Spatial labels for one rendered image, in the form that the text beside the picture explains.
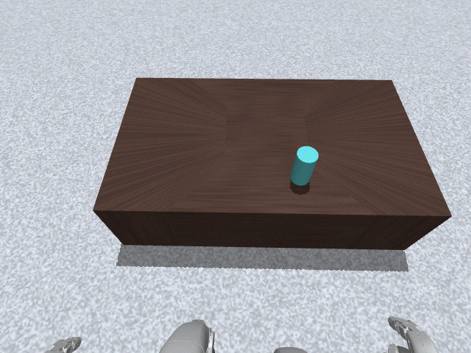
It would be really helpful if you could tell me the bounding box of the right robot hand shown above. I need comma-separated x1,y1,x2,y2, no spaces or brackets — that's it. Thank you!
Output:
384,316,439,353

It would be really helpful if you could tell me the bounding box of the left robot hand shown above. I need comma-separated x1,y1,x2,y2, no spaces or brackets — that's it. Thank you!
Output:
44,337,82,353

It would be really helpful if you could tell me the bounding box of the can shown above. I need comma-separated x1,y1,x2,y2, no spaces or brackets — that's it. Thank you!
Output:
291,146,319,186

